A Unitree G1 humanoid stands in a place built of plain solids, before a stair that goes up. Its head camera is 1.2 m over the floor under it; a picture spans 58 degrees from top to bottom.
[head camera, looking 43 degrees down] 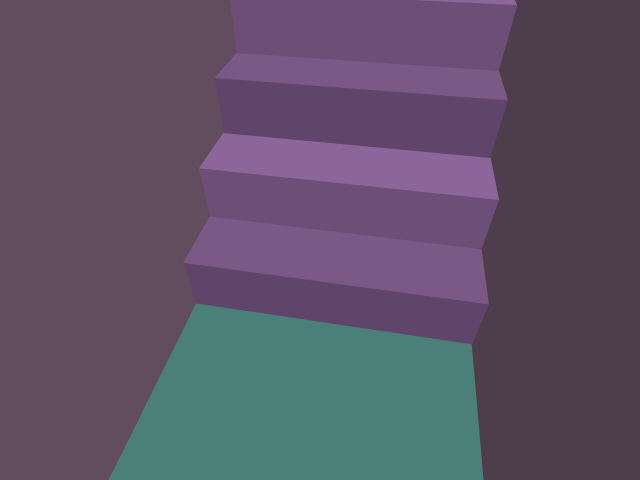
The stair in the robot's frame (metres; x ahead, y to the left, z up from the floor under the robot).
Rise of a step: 0.20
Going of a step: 0.23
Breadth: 0.94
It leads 10 degrees to the right of straight ahead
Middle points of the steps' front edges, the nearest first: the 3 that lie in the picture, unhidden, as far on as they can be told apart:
0.88 -0.03 0.21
1.11 -0.07 0.41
1.34 -0.11 0.61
